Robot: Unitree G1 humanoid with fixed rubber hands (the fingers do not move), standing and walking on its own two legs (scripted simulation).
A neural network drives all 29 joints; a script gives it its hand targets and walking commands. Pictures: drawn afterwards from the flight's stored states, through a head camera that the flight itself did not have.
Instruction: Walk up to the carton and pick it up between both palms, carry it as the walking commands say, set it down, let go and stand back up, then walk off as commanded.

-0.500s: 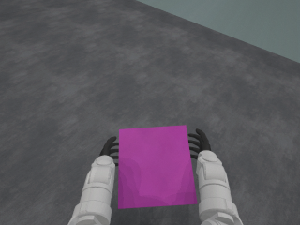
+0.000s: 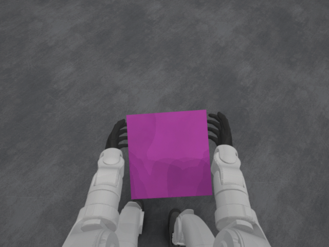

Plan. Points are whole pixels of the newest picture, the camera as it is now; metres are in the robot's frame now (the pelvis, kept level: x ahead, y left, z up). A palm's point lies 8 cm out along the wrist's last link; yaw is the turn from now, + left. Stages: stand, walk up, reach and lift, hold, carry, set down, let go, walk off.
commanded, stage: set down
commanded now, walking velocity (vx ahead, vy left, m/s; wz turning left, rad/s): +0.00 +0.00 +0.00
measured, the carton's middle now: (169, 148) +0.38 -0.01 -0.17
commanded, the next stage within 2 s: none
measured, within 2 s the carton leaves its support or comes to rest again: neither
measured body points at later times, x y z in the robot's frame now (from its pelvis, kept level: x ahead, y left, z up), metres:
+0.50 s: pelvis +0.00 +0.00 -0.07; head +0.20 +0.01 +0.33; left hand +0.40 +0.14 -0.18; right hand +0.41 -0.14 -0.14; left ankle +0.10 +0.11 -0.69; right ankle +0.06 -0.10 -0.69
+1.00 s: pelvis -0.01 +0.01 -0.14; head +0.24 +0.02 +0.22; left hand +0.43 +0.14 -0.27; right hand +0.44 -0.14 -0.22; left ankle +0.10 +0.11 -0.69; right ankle +0.06 -0.10 -0.69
